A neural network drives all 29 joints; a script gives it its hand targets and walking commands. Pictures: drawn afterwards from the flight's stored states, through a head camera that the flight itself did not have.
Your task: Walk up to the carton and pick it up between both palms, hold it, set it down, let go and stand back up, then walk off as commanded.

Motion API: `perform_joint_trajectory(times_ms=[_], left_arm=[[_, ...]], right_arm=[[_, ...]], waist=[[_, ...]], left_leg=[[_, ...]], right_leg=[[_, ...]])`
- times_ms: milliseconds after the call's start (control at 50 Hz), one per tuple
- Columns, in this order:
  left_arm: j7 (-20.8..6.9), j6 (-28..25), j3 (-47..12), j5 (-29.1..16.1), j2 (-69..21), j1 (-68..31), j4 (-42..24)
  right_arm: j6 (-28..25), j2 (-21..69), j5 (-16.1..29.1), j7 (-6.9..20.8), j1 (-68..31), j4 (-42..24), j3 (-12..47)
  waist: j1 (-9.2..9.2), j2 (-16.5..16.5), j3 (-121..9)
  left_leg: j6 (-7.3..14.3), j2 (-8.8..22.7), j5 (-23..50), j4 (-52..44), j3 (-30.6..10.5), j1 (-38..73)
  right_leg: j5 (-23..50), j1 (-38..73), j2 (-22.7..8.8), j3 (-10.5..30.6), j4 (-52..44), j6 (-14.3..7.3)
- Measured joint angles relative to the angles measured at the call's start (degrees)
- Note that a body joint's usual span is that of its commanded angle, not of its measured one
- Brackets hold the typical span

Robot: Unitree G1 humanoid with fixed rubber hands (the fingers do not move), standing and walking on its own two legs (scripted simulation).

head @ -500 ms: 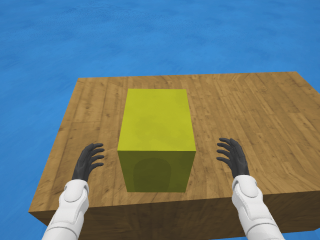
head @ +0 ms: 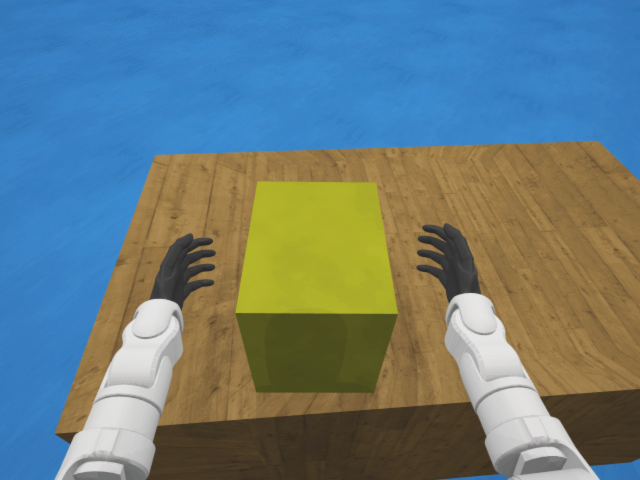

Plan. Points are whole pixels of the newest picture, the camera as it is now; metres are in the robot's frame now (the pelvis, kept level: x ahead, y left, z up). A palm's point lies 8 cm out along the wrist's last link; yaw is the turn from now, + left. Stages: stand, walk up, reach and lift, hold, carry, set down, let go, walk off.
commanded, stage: reach and lift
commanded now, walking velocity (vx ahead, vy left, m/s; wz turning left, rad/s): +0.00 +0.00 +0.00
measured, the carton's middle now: (315, 287) +0.43 +0.03 -0.05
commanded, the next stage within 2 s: none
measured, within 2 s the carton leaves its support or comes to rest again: neither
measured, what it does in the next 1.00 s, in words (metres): stands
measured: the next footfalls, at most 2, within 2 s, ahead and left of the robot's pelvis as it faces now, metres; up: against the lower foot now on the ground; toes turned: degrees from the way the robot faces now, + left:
none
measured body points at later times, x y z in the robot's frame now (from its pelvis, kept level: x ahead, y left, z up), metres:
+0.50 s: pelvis +0.00 +0.00 +0.00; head +0.01 +0.01 +0.45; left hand +0.43 +0.20 +0.11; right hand +0.43 -0.14 +0.12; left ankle -0.01 +0.14 -0.74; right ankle +0.01 -0.13 -0.74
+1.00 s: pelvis -0.01 +0.00 +0.00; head +0.05 +0.01 +0.44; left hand +0.43 +0.20 +0.06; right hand +0.45 -0.15 +0.08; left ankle -0.01 +0.14 -0.74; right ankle +0.01 -0.13 -0.74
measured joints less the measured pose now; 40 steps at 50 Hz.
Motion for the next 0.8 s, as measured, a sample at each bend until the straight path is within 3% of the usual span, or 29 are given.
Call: perform_joint_trajectory(times_ms=[240, 540, 680, 800], left_arm=[[1.2, 1.4, 0.0, 0.0, 0.0, -17.8, 16.4], [2.3, -5.7, 0.0, 0.0, 0.0, -29.0, 32.6], [2.1, -7.6, 0.0, 0.0, 0.0, -33.2, 38.1], [1.1, -12.1, 0.0, 0.0, 0.0, -33.8, 43.6]], right_arm=[[5.1, 0.0, 0.0, 0.0, -14.6, 11.7, -3.6], [2.0, -0.3, 0.0, -0.1, -28.2, 26.1, -3.8], [1.1, -1.1, 0.8, -0.1, -32.9, 31.5, -2.9], [-1.4, -1.1, 1.1, -0.1, -33.4, 35.4, -1.9]], waist=[[-0.15, 0.1, 0.7], [-1.01, 0.1, -4.7], [-1.10, 0.1, -6.4], [-1.18, 0.0, -6.6]], left_leg=[[0.1, 0.0, 0.6, 0.0, 0.0, -0.4], [0.0, 0.0, 1.2, 0.0, 0.0, -7.4], [-0.1, 0.0, 1.4, 0.0, -0.1, -9.6], [-0.1, 0.0, 1.7, 0.0, -0.1, -10.9]], right_leg=[[0.6, -0.4, 0.0, 0.0, 0.0, 0.0], [1.2, -7.4, 0.0, 0.0, 0.0, 0.0], [1.4, -9.6, 0.0, 0.0, 0.0, 0.0], [1.7, -10.9, 0.0, 0.0, 0.0, 0.0]])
